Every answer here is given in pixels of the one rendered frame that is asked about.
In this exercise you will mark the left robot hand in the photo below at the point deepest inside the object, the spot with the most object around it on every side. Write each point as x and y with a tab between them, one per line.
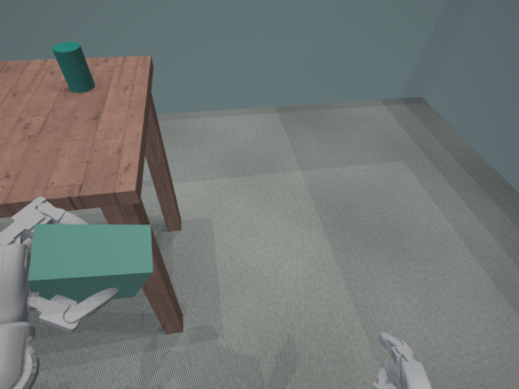
16	299

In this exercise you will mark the left robot forearm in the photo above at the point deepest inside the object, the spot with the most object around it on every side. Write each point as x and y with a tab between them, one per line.
19	364

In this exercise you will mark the sponge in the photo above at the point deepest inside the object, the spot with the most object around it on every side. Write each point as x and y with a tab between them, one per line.
79	260

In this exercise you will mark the right robot hand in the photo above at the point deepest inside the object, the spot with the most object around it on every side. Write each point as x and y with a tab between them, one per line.
411	375

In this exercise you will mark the table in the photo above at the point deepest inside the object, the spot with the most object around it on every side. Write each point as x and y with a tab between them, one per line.
86	150

